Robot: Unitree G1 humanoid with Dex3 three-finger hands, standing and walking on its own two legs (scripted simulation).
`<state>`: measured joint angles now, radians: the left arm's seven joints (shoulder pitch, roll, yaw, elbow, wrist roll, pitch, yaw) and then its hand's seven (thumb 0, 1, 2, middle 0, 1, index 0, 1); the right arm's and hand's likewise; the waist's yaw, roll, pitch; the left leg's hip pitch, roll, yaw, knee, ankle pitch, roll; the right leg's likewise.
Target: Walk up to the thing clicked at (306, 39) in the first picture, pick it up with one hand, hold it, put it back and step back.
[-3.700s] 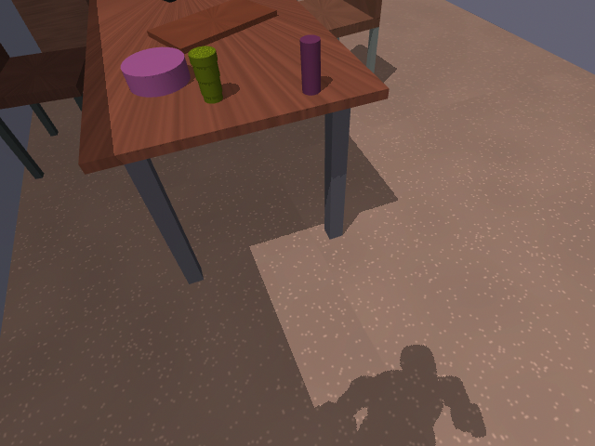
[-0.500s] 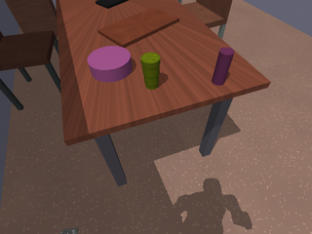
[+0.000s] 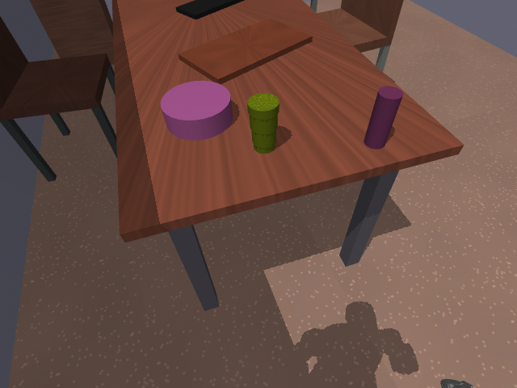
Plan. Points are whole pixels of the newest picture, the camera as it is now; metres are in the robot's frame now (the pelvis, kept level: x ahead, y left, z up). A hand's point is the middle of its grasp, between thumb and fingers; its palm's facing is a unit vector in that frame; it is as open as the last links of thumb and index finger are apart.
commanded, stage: walk up
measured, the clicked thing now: (381, 119) +0.68 -0.23 +0.02
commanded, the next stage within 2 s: stand in 0.42 s
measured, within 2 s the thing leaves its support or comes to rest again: neither
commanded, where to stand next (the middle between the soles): +0.06 -0.02 m, yaw +0 degrees
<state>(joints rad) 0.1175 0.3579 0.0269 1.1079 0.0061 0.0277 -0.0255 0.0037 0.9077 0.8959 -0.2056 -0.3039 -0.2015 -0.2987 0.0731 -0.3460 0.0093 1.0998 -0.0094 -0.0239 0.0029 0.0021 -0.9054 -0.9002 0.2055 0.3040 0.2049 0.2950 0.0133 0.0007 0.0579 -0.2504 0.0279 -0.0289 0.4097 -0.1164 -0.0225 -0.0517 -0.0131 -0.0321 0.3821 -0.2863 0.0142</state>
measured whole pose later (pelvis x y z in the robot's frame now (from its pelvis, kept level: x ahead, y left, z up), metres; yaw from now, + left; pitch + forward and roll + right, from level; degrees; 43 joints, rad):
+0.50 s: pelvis +0.01 +0.00 +0.00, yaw +0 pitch -2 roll +0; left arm 0.13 0.35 0.03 1.11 0.01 0.01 -0.02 0.00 0.91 0.90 -0.21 -0.30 -0.20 -0.30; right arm 0.09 -0.35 0.01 1.13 -0.01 -0.01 0.00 0.00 -0.91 -0.90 0.21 0.30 0.20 0.29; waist 0.00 0.00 0.05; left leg -0.23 0.02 -0.03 0.39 -0.12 -0.03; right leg -0.03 -0.02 -0.04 0.35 -0.28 0.01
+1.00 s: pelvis +0.01 +0.01 +0.00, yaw -1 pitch -2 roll +0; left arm 0.13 0.36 0.01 1.11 0.01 0.00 -0.01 0.00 0.91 0.90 -0.21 -0.30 -0.20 -0.30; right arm 0.09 -0.34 0.00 1.15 -0.01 -0.01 0.01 0.00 -0.91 -0.90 0.20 0.30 0.20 0.29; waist -0.01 -0.01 0.06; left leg -0.21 0.02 -0.01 0.36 -0.11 -0.01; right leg -0.01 -0.03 -0.01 0.32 -0.27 0.03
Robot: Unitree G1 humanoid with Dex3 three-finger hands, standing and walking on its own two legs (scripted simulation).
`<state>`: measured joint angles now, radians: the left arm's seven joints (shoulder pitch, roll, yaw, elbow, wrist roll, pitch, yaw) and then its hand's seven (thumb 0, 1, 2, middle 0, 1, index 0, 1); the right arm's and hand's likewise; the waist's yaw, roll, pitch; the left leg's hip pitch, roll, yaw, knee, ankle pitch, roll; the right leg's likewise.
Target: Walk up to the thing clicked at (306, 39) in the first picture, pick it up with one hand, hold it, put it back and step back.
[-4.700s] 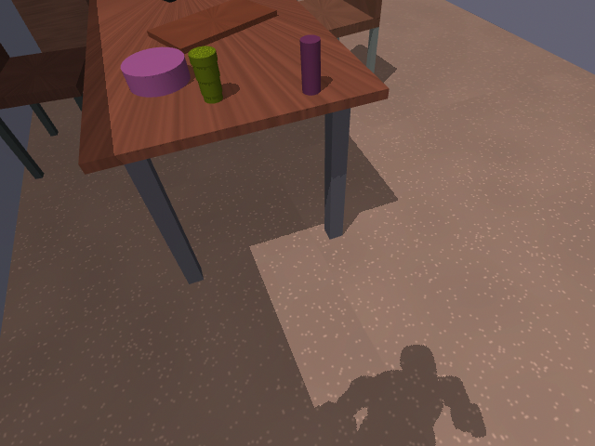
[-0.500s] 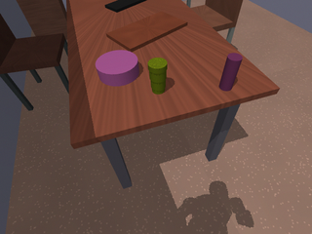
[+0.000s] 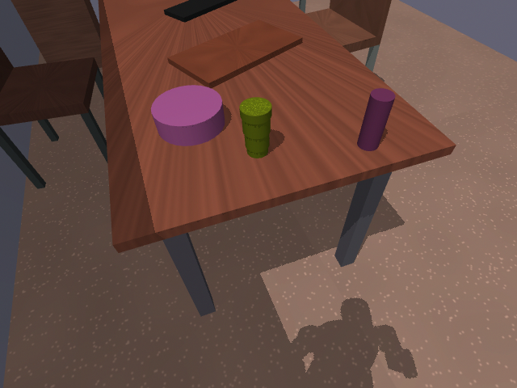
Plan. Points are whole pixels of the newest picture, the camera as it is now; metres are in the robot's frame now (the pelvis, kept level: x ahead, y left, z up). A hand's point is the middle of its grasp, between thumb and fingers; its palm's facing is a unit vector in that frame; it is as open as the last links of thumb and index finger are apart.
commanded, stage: stand
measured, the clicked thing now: (374, 121) +0.67 -0.23 +0.01
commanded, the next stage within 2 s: none
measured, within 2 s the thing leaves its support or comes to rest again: neither
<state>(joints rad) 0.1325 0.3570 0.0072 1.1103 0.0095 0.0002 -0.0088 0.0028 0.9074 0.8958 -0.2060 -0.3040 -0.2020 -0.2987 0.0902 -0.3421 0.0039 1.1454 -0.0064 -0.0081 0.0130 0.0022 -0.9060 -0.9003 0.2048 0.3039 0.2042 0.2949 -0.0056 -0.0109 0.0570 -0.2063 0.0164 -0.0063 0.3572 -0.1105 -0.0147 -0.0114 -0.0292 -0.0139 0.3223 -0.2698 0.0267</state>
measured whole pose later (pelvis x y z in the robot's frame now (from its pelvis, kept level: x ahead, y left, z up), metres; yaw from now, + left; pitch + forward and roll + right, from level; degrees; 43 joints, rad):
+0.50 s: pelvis +0.00 +0.00 +0.00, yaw +0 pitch -2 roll +0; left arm 0.16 0.36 0.00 1.11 0.01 0.00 -0.01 0.00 0.91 0.90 -0.21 -0.30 -0.20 -0.30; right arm 0.09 -0.34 0.00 1.15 -0.01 -0.01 0.01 0.00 -0.91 -0.90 0.20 0.30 0.20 0.29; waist 0.00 -0.01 0.06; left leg -0.21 0.01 0.00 0.36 -0.11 -0.01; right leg -0.01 -0.04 -0.01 0.32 -0.27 0.03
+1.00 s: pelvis +0.00 +0.00 +0.00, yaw +0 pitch -2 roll +0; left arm 0.17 0.36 0.00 1.10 0.01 0.00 -0.01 0.00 0.91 0.90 -0.21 -0.30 -0.20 -0.30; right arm 0.10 -0.34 0.00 1.15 0.00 -0.01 0.01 0.00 -0.91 -0.90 0.20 0.30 0.20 0.29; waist 0.00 -0.01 0.06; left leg -0.20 0.01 0.00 0.36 -0.12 -0.01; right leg -0.01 -0.03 -0.01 0.32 -0.27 0.03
